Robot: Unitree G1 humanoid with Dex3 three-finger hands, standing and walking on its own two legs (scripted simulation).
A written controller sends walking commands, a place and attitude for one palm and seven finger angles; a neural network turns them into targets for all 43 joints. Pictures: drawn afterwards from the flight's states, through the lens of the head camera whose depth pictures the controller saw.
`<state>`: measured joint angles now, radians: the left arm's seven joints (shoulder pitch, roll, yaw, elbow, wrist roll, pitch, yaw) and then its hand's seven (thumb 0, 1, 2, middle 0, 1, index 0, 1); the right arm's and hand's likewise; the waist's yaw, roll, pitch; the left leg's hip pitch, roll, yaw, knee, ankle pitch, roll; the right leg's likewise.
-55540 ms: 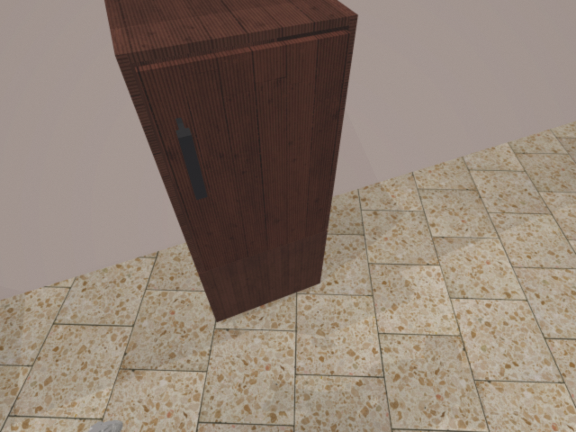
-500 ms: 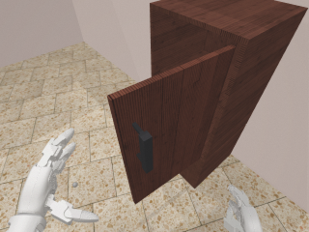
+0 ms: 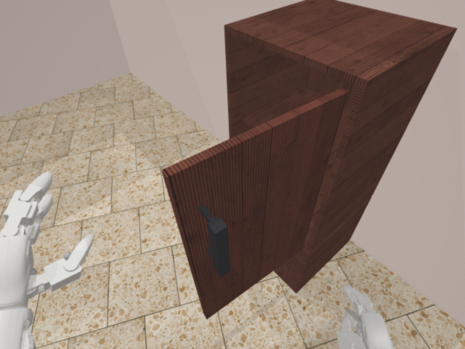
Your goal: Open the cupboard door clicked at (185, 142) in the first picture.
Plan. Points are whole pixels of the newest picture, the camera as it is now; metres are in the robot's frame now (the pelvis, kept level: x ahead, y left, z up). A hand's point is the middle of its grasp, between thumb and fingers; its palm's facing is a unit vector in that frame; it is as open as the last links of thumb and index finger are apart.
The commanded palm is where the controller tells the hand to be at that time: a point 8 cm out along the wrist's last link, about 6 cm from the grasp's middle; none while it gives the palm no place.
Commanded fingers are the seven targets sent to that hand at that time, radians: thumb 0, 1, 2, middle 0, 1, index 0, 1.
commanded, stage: draw the hand back to the body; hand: left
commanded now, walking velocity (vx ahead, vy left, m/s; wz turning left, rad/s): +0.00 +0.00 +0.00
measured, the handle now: (213, 241) +0.29 +0.08 +0.03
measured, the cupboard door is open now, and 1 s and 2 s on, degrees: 85 85 85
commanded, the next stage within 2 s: step back with the hand held close in 0.48 s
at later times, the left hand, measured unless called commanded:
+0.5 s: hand (64, 248) +0.19 +0.25 +0.16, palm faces +0.45 -0.79 -0.41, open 7.5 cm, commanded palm +0.14 +0.29 +0.17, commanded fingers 0.00 0.90 0.90 -0.20 -0.30 -0.20 -0.30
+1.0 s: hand (47, 263) +0.17 +0.26 +0.15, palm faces +0.33 -0.78 -0.54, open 7.4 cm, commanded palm +0.11 +0.30 +0.18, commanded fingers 0.00 0.90 0.90 -0.20 -0.30 -0.20 -0.30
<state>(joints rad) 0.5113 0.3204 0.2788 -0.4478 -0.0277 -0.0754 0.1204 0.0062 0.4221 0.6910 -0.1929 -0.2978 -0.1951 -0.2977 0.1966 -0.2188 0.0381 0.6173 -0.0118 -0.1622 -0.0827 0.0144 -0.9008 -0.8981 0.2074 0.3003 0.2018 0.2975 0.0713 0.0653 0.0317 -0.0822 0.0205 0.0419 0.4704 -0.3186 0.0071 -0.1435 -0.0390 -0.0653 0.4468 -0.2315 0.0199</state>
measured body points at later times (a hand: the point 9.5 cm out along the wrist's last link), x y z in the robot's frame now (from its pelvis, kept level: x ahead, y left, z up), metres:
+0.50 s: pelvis +0.00 -0.01 +0.00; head -0.01 -0.03 +0.45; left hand +0.16 +0.29 +0.18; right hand +0.19 -0.23 -0.08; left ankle -0.04 +0.11 -0.74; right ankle +0.01 -0.13 -0.74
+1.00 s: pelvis -0.05 +0.01 +0.00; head -0.02 +0.01 +0.44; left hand +0.14 +0.30 +0.18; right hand +0.13 -0.24 -0.08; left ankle -0.04 +0.11 -0.74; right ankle +0.01 -0.13 -0.74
